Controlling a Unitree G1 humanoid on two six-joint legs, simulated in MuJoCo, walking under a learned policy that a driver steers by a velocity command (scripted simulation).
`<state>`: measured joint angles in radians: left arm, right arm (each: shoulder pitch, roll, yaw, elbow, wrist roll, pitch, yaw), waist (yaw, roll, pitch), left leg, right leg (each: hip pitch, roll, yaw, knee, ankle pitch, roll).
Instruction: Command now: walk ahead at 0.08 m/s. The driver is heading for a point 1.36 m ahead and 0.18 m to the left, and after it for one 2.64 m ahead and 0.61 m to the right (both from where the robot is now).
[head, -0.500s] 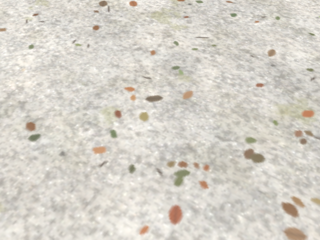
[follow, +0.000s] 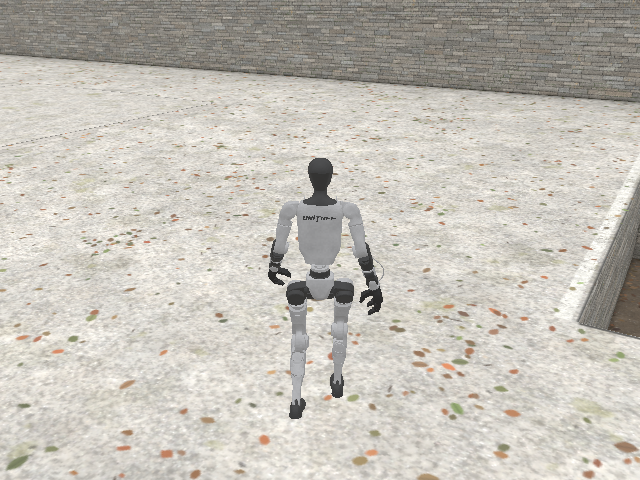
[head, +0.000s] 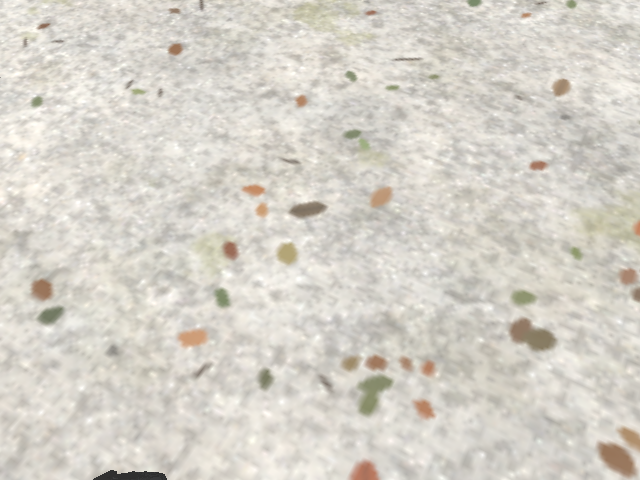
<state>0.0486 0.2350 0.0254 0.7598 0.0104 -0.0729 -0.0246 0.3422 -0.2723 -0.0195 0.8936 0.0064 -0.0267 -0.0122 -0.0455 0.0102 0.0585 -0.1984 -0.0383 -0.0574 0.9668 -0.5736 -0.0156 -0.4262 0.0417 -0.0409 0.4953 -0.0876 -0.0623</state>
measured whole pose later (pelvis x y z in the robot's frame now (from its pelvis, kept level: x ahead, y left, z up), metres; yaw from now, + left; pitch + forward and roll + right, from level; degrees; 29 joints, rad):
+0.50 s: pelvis +0.09 +0.03 +0.01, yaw -1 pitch -1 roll +0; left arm 0.18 0.24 0.04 1.00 -0.01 -0.01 0.01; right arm 0.29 -0.22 -0.02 0.92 0.00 -0.03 -0.03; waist 0.00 0.00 0.01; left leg -0.18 0.01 0.00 0.55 -0.36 0.01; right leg -0.29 0.00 -0.01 0.58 -0.31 -0.02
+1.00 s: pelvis +0.28 +0.01 +0.01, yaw -1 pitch +1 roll -1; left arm 0.40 0.23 0.03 1.07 -0.01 -0.08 0.00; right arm 0.02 -0.25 -0.04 0.80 0.03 -0.08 0.02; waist 0.09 0.03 0.03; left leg -0.62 0.08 0.02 0.60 0.01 0.01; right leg 0.12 0.05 -0.03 0.16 -0.29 -0.04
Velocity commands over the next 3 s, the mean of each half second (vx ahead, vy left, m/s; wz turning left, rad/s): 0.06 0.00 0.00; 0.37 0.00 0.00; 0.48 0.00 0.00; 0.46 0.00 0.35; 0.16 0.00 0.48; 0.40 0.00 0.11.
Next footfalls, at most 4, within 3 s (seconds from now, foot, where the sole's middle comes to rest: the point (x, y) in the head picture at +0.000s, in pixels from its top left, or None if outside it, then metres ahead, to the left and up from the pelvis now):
0.20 left None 0.09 0.15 -0.76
1.12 left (260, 435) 0.55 0.13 -0.76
1.66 right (367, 310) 0.84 -0.12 -0.76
2.14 left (258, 248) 1.04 0.15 -0.76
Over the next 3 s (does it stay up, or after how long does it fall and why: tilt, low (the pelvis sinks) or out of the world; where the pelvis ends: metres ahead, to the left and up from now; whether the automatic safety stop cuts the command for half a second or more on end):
stays up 1.13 0.09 0.02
